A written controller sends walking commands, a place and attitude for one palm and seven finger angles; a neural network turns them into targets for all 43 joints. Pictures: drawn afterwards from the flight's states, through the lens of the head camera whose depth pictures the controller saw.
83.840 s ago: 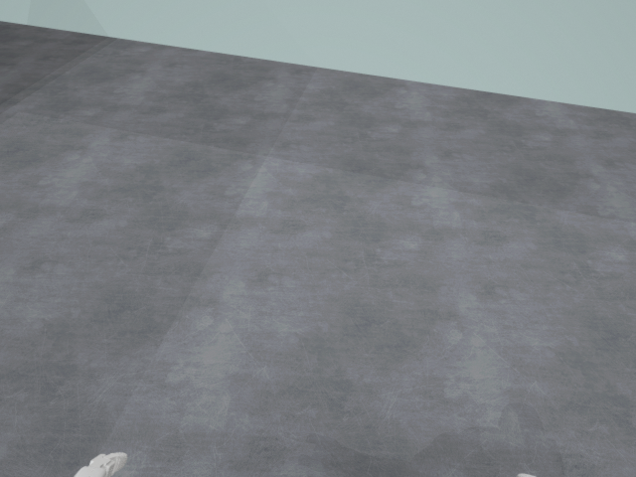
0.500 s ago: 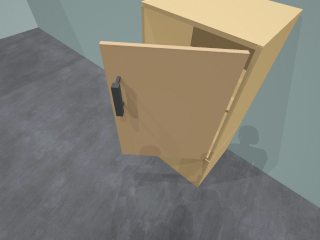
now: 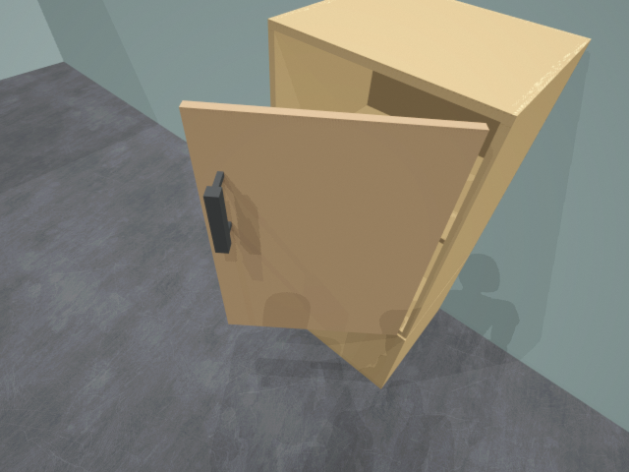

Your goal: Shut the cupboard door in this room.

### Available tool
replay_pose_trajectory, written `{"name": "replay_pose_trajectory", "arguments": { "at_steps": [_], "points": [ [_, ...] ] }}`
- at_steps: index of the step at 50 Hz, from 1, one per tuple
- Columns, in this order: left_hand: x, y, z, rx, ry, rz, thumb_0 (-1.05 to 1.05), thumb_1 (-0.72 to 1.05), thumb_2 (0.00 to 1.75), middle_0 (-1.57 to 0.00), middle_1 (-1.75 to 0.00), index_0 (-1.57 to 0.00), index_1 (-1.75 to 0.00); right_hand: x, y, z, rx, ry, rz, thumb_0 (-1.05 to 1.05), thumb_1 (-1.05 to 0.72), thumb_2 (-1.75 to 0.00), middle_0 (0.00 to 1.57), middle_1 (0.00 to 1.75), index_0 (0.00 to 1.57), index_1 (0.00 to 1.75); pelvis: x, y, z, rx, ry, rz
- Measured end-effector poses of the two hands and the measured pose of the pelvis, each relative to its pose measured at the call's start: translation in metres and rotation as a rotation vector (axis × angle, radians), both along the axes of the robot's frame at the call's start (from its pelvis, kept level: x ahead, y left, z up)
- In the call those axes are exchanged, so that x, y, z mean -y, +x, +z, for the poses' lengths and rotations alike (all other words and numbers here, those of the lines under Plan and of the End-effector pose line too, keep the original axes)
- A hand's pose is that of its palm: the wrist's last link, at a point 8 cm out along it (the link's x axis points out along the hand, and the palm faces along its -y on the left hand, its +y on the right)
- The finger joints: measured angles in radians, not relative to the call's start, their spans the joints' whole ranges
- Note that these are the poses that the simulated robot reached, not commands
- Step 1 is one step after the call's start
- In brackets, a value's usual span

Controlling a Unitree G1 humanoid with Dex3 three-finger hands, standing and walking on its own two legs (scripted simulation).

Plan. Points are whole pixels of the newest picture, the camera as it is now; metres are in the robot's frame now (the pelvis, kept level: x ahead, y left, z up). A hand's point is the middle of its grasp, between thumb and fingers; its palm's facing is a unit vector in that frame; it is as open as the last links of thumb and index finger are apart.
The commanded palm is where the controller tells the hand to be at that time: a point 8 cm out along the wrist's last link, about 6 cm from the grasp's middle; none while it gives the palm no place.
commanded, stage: come to a stop and stand still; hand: left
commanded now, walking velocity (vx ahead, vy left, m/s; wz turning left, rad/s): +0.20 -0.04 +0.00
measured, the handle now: (221, 212) +0.49 +0.19 +0.03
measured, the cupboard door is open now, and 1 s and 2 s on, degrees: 38 38 38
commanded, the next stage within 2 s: look again from close up in 1.24 s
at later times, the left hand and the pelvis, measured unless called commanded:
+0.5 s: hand out of the picture +0.07 +0.17 -0.18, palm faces +0.03 -0.97 -0.26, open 7.3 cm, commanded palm none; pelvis +0.02 -0.02 -0.01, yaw -2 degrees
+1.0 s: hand out of the picture -0.02 +0.16 -0.18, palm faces +0.04 -0.99 -0.15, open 7.3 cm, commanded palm none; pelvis -0.02 -0.01 +0.01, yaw -1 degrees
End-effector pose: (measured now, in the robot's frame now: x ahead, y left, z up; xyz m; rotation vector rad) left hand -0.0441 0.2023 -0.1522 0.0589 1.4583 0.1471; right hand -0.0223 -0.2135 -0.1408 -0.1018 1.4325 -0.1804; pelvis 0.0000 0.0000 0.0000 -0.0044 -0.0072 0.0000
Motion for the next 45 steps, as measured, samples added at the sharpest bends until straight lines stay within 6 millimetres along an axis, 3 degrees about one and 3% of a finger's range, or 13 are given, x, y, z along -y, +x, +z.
{"name": "replay_pose_trajectory", "arguments": {
  "at_steps": [5, 11, 18, 22, 26, 33, 38, 45],
  "points": [
    [0.000, 0.013, -0.002, -0.035, -0.002, 0.002, 0.00, 0.91, 0.90, -0.20, -0.30, -0.20, -0.30, -0.002, 0.019, -0.002, 0.002, -0.002, -0.010, 0.01, -0.91, -0.90, 0.20, 0.29, 0.20, 0.30, 0.000, 0.022, -0.003, -0.007, 0.006, -0.007],
    [0.004, 0.043, 0.001, -0.026, 0.021, 0.001, 0.00, 0.91, 0.90, -0.20, -0.30, -0.20, -0.30, -0.001, 0.042, -0.004, -0.016, -0.012, -0.006, 0.01, -0.92, -0.90, 0.20, 0.29, 0.20, 0.30, 0.003, 0.039, -0.001, -0.010, 0.003, -0.003],
    [-0.006, 0.078, 0.012, 0.027, 0.060, -0.034, 0.01, 0.92, 0.90, -0.20, -0.30, -0.20, -0.30, 0.015, 0.058, 0.007, 0.022, -0.047, -0.035, 0.02, -0.93, -0.90, 0.20, 0.29, 0.20, 0.30, 0.006, 0.036, 0.008, -0.002, -0.004, -0.022],
    [-0.016, 0.098, 0.006, 0.077, 0.102, -0.051, 0.01, 0.92, 0.90, -0.20, -0.30, -0.20, -0.30, 0.027, 0.058, -0.003, 0.045, -0.054, -0.030, 0.01, -0.92, -0.90, 0.20, 0.29, 0.20, 0.30, 0.013, 0.029, -0.002, -0.002, 0.007, -0.027],
    [-0.013, 0.112, 0.008, 0.149, 0.142, -0.063, 0.01, 0.92, 0.90, -0.20, -0.30, -0.20, -0.30, 0.038, 0.054, -0.016, 0.040, -0.025, -0.014, 0.01, -0.91, -0.90, 0.20, 0.29, 0.20, 0.30, 0.026, 0.021, -0.009, 0.016, 0.027, -0.032],
    [0.006, 0.103, 0.014, 0.187, 0.107, -0.082, 0.00, 0.92, 0.90, -0.20, -0.30, -0.20, -0.30, 0.045, 0.057, -0.009, 0.071, -0.018, -0.014, 0.01, -0.92, -0.90, 0.20, 0.29, 0.20, 0.30, 0.031, 0.007, -0.002, 0.021, 0.011, -0.016],
    [0.002, 0.084, 0.002, 0.182, 0.070, -0.068, 0.00, 0.93, 0.90, -0.20, -0.30, -0.20, -0.30, 0.042, 0.051, -0.001, 0.114, -0.053, 0.004, 0.01, -0.92, -0.90, 0.20, 0.29, 0.20, 0.30, 0.025, -0.006, -0.005, 0.029, -0.012, -0.016],
    [-0.007, 0.049, 0.001, 0.138, 0.034, -0.042, 0.00, 0.93, 0.90, -0.20, -0.30, -0.20, -0.30, 0.027, 0.024, 0.014, 0.084, -0.064, 0.035, 0.01, -0.93, -0.90, 0.20, 0.29, 0.20, 0.30, 0.013, -0.018, 0.005, 0.039, -0.007, -0.021]
  ]
}}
